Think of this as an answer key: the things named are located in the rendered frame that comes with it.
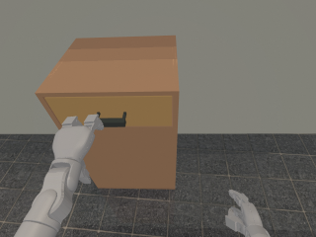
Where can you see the robot left forearm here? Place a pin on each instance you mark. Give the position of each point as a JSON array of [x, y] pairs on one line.
[[55, 200]]

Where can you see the robot right hand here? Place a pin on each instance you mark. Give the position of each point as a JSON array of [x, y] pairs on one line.
[[237, 219]]

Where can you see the robot left hand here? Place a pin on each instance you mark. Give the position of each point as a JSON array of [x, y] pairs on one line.
[[74, 140]]

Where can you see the cabinet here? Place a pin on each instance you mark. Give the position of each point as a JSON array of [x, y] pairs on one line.
[[123, 157]]

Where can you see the handle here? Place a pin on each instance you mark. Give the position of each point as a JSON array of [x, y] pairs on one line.
[[113, 122]]

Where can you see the drawer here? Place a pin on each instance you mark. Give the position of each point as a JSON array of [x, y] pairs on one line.
[[140, 110]]

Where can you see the robot right forearm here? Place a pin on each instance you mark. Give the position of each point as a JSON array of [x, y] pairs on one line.
[[256, 231]]

